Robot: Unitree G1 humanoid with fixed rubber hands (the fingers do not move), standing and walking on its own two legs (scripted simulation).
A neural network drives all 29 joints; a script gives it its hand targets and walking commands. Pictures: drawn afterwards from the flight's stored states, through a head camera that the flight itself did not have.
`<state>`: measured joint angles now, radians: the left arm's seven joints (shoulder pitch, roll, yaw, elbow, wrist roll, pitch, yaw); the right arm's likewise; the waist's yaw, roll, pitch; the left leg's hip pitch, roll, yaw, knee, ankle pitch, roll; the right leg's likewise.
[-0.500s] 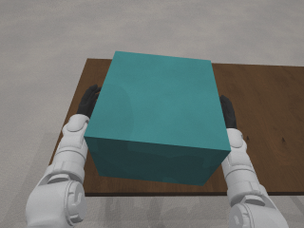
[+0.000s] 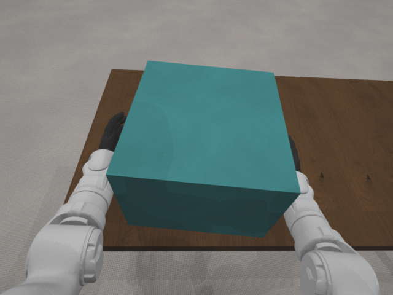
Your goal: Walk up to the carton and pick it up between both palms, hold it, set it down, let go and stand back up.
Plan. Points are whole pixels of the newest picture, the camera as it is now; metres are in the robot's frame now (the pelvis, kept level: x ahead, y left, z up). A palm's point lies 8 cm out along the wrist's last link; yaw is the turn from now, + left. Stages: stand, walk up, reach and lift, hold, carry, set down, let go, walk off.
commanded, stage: set down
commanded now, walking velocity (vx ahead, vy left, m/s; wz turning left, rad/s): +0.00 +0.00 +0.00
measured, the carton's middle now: (203, 146) +0.42 -0.02 +0.06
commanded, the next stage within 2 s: none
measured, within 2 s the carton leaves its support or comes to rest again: neither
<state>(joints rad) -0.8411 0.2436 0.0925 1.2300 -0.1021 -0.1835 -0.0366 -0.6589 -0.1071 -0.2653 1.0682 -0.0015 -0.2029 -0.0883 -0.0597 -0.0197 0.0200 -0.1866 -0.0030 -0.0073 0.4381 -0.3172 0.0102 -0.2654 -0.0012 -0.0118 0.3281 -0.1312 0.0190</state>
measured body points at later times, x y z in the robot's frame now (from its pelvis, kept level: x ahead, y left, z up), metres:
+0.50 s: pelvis -0.04 +0.00 -0.01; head -0.01 +0.02 +0.44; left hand +0.40 +0.20 +0.07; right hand +0.35 -0.25 +0.06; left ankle -0.06 +0.09 -0.74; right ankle +0.02 -0.14 -0.74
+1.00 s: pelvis -0.06 -0.01 -0.01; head -0.04 +0.00 +0.44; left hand +0.38 +0.19 +0.09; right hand +0.33 -0.26 +0.06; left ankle -0.06 +0.09 -0.74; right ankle +0.02 -0.14 -0.74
